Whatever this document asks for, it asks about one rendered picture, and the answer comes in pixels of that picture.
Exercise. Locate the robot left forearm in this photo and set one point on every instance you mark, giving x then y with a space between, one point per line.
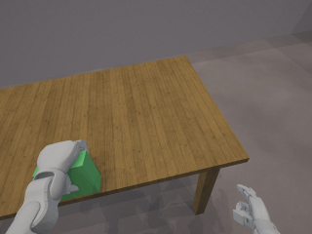
39 212

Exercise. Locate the robot right hand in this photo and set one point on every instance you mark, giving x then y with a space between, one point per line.
245 213

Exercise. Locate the robot right forearm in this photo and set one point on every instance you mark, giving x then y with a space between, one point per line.
264 226

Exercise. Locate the sponge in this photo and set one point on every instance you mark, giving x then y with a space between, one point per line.
83 174

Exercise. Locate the robot left hand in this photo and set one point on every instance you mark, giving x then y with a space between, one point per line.
61 156

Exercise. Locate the table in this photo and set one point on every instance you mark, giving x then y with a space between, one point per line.
144 124

